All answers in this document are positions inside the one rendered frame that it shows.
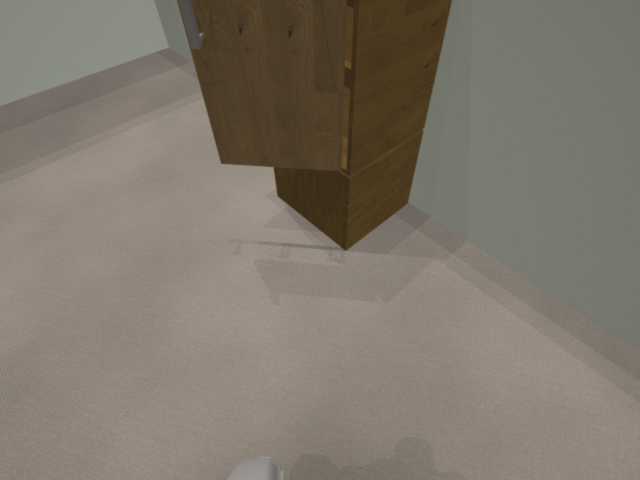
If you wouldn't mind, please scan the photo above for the cupboard door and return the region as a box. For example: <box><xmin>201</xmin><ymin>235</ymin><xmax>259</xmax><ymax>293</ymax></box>
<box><xmin>177</xmin><ymin>0</ymin><xmax>347</xmax><ymax>171</ymax></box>

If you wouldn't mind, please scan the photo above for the robot left thigh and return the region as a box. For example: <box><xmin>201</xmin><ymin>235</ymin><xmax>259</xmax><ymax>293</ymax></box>
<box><xmin>225</xmin><ymin>457</ymin><xmax>285</xmax><ymax>480</ymax></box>

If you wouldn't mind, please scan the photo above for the handle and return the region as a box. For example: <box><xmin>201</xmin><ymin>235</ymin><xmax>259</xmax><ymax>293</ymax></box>
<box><xmin>178</xmin><ymin>0</ymin><xmax>205</xmax><ymax>49</ymax></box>

